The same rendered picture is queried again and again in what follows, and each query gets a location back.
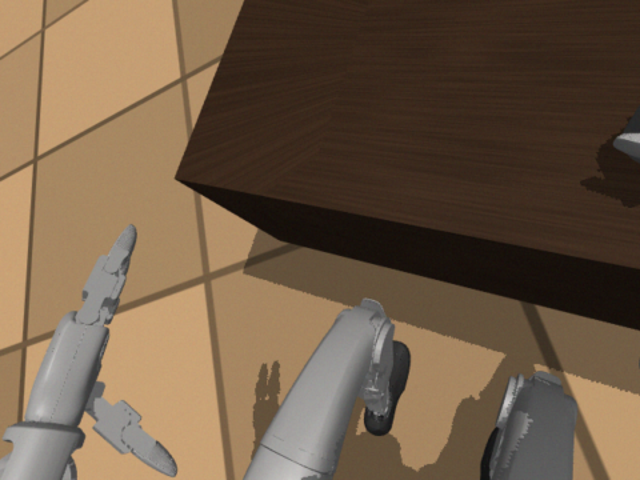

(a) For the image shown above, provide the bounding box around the can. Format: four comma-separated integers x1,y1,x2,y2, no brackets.
623,105,640,163

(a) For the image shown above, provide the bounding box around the right robot hand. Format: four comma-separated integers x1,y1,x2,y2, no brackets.
613,133,640,158

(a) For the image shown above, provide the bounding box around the left robot foot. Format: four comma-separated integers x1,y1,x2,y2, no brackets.
364,340,411,436

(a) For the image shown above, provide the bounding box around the left robot hand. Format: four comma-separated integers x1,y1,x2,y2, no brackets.
24,224,177,477

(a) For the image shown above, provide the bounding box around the left robot arm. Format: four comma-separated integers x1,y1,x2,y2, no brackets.
0,421,86,480

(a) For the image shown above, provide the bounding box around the right robot foot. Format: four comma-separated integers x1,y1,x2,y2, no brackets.
480,427,499,480

